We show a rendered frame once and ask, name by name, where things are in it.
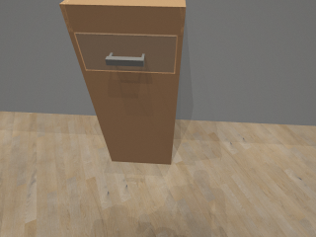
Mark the handle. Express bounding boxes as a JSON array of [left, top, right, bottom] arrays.
[[105, 52, 145, 67]]

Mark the cabinet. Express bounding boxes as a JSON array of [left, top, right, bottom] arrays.
[[59, 0, 187, 165]]

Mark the drawer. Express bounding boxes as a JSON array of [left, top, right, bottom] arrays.
[[75, 32, 177, 73]]

